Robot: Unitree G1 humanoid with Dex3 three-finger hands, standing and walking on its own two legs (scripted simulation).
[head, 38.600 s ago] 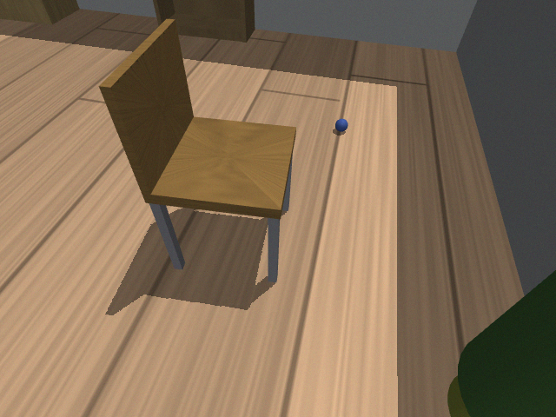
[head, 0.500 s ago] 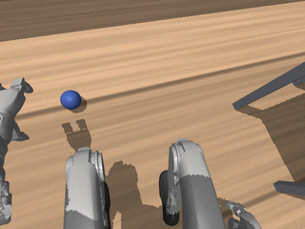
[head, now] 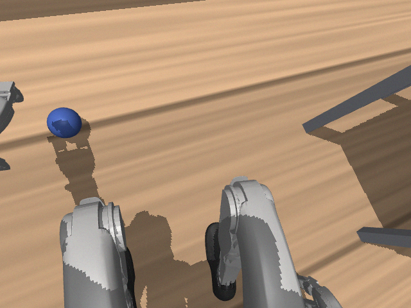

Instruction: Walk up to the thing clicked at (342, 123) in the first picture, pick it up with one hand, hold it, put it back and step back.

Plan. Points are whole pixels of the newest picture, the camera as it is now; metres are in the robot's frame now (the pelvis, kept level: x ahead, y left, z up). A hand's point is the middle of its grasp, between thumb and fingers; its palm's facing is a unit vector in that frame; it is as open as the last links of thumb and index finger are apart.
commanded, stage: rise first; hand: left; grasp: from above
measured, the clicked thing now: (64, 122) +0.54 +0.26 -0.31
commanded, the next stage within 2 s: approach in 0.48 s
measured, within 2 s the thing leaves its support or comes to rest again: neither
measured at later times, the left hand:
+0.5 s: hand (11, 131) +0.47 +0.32 -0.18, palm faces -0.45 -0.06 -0.89, open 14.1 cm
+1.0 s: hand (64, 100) +0.54 +0.23 -0.18, palm faces -0.37 -0.03 -0.93, open 13.9 cm
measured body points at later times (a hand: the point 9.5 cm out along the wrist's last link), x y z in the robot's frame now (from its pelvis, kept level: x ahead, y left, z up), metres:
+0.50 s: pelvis +0.01 +0.00 -0.01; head +0.26 +0.07 +0.35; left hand +0.49 +0.32 -0.13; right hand +0.05 -0.28 -0.11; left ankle +0.08 +0.12 -0.32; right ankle +0.11 -0.14 -0.32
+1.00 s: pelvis +0.01 +0.00 -0.02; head +0.27 +0.07 +0.34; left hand +0.56 +0.23 -0.13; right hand +0.02 -0.28 -0.11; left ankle +0.08 +0.12 -0.32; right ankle +0.11 -0.14 -0.32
